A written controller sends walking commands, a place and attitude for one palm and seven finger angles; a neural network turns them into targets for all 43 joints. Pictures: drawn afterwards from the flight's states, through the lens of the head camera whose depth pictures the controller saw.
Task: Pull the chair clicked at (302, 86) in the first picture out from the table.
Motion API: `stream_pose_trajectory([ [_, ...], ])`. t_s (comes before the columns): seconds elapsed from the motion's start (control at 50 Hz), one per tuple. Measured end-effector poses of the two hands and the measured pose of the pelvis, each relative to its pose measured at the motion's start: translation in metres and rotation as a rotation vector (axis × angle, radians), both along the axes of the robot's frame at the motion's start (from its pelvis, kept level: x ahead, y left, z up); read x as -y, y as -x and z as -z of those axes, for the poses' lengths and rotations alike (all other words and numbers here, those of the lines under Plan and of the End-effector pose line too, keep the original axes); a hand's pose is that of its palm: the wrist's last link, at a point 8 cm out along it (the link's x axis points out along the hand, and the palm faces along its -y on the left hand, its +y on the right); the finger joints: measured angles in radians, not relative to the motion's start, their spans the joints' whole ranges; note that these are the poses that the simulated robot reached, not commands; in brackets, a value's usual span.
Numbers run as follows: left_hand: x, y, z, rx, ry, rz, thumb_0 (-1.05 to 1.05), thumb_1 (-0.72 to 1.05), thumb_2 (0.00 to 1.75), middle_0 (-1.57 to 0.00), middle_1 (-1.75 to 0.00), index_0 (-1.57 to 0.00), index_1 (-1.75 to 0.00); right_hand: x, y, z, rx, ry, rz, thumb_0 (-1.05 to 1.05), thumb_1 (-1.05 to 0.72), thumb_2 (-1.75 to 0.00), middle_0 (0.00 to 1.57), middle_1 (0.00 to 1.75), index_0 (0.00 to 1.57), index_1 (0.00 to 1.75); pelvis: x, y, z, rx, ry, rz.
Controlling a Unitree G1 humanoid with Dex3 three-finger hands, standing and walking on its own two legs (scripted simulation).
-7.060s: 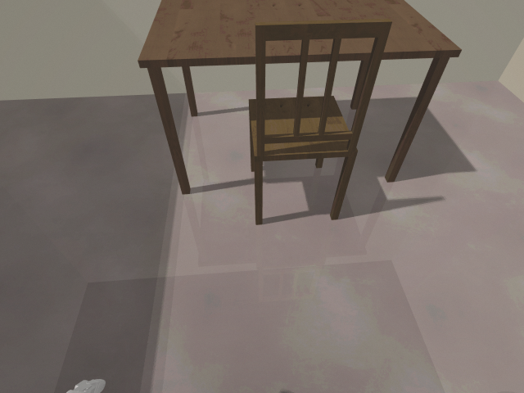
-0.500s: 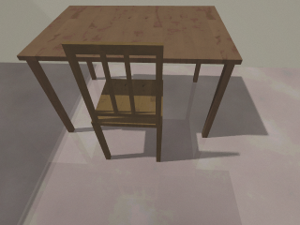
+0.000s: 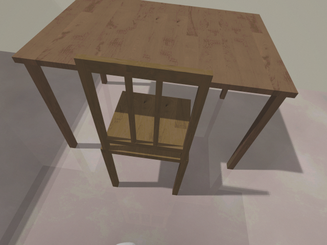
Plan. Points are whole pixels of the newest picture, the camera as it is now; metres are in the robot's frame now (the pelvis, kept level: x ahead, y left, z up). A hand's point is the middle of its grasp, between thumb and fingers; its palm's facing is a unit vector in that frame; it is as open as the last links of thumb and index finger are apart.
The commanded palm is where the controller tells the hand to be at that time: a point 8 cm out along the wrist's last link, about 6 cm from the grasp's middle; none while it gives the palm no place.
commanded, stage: come to a stop and stand still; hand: left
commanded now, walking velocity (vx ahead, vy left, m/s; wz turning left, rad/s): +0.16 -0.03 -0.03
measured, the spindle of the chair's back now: (131, 114) +0.53 +0.17 -0.06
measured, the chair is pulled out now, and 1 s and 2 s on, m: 0.00 0.00 0.00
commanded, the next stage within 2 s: look again from close up in 1.00 s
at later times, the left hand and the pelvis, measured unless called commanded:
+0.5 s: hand (104, 241) +0.15 +0.17 -0.16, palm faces +0.01 -0.97 -0.23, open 7.3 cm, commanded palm none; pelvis +0.07 -0.01 +0.00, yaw +0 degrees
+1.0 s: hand out of the picture +0.06 +0.22 -0.15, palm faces +0.00 -0.97 -0.26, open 7.4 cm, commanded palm none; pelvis +0.05 +0.03 +0.01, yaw -1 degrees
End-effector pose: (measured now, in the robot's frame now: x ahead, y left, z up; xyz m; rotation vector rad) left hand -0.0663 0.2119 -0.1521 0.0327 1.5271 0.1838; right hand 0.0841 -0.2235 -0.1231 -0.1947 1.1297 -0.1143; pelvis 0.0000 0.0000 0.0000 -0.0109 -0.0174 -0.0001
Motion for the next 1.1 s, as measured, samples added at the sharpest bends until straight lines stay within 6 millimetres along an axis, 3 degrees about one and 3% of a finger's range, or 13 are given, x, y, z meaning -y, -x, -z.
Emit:
stream_pose_trajectory([
  [0.12,-0.024,-0.089,-0.016,0.127,-0.044,0.062,0.00,0.91,0.90,-0.20,-0.30,-0.20,-0.30,-0.002,-0.005,-0.008,-0.038,0.012,0.071,-0.01,-0.94,-0.90,0.20,0.30,0.20,0.30,-0.008,-0.032,-0.013,-0.014,-0.019,0.015],
  [0.22,-0.023,-0.155,-0.024,0.228,-0.081,0.094,0.00,0.91,0.90,-0.20,-0.30,-0.20,-0.30,-0.003,0.002,0.002,-0.142,-0.009,0.080,0.00,-0.93,-0.90,0.20,0.30,0.20,0.30,-0.005,-0.055,-0.015,-0.011,-0.028,0.003],
  [0.3,-0.015,-0.188,-0.024,0.266,-0.106,0.123,0.00,0.92,0.90,-0.20,-0.30,-0.20,-0.30,-0.001,0.005,0.019,-0.215,-0.046,0.109,0.00,-0.92,-0.90,0.20,0.30,0.20,0.30,0.005,-0.072,-0.007,0.001,-0.044,0.010],
  [0.4,-0.005,-0.206,-0.028,0.255,-0.114,0.155,0.00,0.92,0.90,-0.20,-0.30,-0.20,-0.30,0.001,0.005,0.025,-0.249,-0.078,0.156,0.01,-0.92,-0.90,0.20,0.30,0.20,0.30,0.011,-0.081,-0.007,-0.007,-0.028,0.003],
  [0.58,-0.013,-0.202,-0.015,0.259,-0.086,0.121,0.00,0.91,0.90,-0.20,-0.30,-0.20,-0.30,0.001,0.010,0.019,-0.250,-0.021,0.145,0.01,-0.91,-0.90,0.20,0.30,0.20,0.30,0.000,-0.064,-0.003,0.004,-0.019,0.005],
  [0.72,-0.035,-0.176,-0.012,0.259,-0.092,0.161,0.00,0.91,0.90,-0.20,-0.30,-0.20,-0.30,-0.006,0.005,0.011,-0.121,-0.009,0.135,0.01,-0.90,-0.90,0.20,0.30,0.20,0.30,-0.016,-0.053,0.000,0.007,-0.017,0.021],
  [0.88,-0.058,-0.147,-0.027,0.229,-0.125,0.146,0.00,0.91,0.90,-0.20,-0.30,-0.20,-0.30,-0.024,0.002,0.012,-0.081,-0.035,0.078,0.01,-0.92,-0.90,0.20,0.30,0.20,0.30,-0.030,-0.050,-0.005,0.016,-0.022,0.019],
  [0.98,-0.058,-0.126,-0.033,0.173,-0.134,0.132,0.00,0.91,0.90,-0.20,-0.30,-0.20,-0.30,-0.025,0.001,0.015,-0.107,-0.051,0.060,0.01,-0.92,-0.90,0.20,0.30,0.20,0.30,-0.031,-0.052,-0.008,0.010,-0.028,0.021],
  [1.1,-0.045,-0.113,-0.034,0.105,-0.116,0.122,0.00,0.91,0.90,-0.20,-0.30,-0.20,-0.30,-0.021,0.004,0.017,-0.150,-0.064,0.059,0.01,-0.91,-0.90,0.20,0.30,0.20,0.30,-0.025,-0.060,-0.011,-0.001,-0.032,0.020],
])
